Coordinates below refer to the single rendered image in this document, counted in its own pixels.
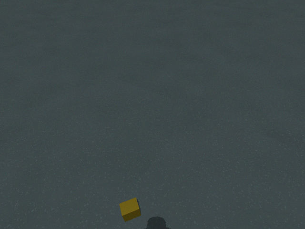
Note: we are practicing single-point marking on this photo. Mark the carton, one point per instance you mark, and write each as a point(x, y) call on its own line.
point(130, 209)

